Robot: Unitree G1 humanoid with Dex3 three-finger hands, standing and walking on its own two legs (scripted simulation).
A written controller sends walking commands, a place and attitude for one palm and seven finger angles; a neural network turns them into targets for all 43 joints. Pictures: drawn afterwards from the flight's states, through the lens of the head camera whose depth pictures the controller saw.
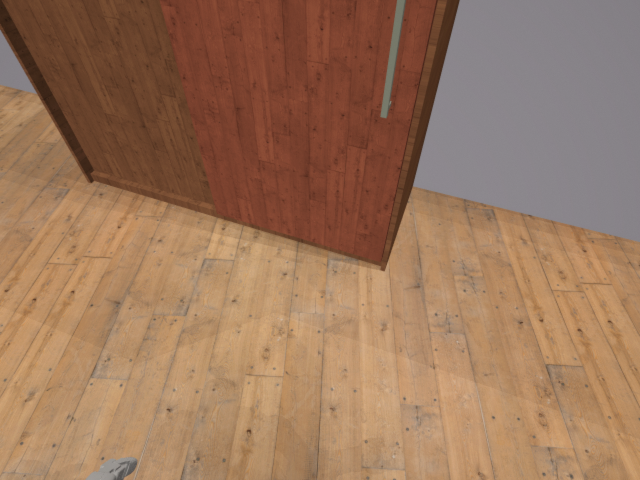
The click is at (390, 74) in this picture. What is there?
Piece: wardrobe's sliding door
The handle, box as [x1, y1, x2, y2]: [380, 0, 405, 117]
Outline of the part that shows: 405,0 397,0 380,116 386,117 391,101 389,99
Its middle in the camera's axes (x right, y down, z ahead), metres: +0.17 -0.44 +0.89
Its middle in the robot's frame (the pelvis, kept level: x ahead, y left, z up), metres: +0.99 -0.11 +0.10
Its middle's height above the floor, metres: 0.86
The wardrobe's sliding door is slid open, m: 0.00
